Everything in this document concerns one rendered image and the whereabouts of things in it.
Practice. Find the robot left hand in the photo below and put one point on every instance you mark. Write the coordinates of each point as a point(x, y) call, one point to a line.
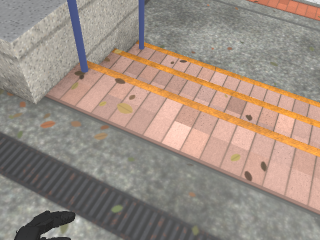
point(44, 222)

